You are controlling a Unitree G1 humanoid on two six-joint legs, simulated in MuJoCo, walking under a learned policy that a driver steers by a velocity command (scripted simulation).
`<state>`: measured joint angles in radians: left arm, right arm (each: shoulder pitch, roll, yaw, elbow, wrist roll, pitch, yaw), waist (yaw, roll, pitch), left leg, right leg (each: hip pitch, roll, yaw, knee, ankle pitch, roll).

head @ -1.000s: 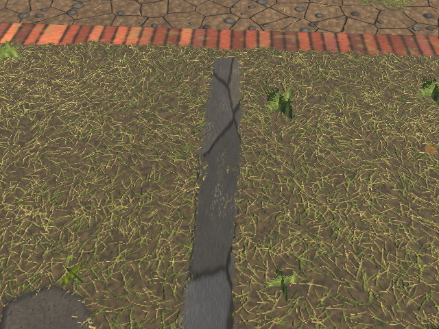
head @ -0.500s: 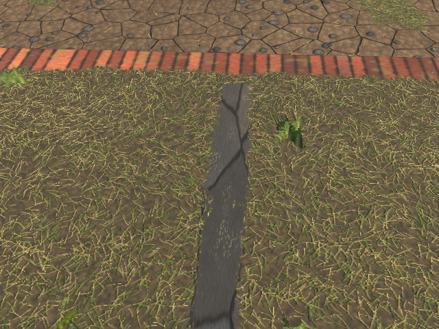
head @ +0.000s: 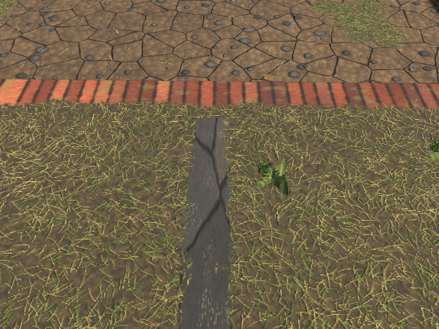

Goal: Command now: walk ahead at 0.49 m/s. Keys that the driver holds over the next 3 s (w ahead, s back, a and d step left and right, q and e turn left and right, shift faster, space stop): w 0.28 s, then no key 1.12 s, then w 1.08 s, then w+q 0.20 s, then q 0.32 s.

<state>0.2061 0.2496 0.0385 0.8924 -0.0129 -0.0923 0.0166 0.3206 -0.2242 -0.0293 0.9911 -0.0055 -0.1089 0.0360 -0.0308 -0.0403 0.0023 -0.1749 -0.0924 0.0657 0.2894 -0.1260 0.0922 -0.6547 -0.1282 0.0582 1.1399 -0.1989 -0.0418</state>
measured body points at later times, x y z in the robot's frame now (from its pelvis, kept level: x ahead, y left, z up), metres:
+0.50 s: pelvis +0.25 -0.08 +0.00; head +0.29 -0.10 +0.45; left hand +0.34 +0.17 -0.12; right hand +0.33 -0.35 -0.15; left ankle +0.24 +0.07 -0.66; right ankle +0.30 -0.16 -0.74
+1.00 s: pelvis +0.34 -0.06 -0.01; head +0.36 -0.05 +0.44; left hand +0.37 +0.19 -0.16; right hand +0.43 -0.31 -0.15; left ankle +0.37 +0.06 -0.74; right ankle +0.30 -0.16 -0.74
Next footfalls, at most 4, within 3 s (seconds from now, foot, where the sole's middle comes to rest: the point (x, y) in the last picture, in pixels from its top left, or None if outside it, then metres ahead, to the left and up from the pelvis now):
0.30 right None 0.34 -0.17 -0.78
0.72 left None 0.41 0.06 -0.78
2.22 right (258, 239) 0.83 -0.14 -0.78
2.78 left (186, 175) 1.13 0.12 -0.78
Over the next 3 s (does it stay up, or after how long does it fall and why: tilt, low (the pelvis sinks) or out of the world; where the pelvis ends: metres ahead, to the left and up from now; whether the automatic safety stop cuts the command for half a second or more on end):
stays up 1.04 0.04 0.00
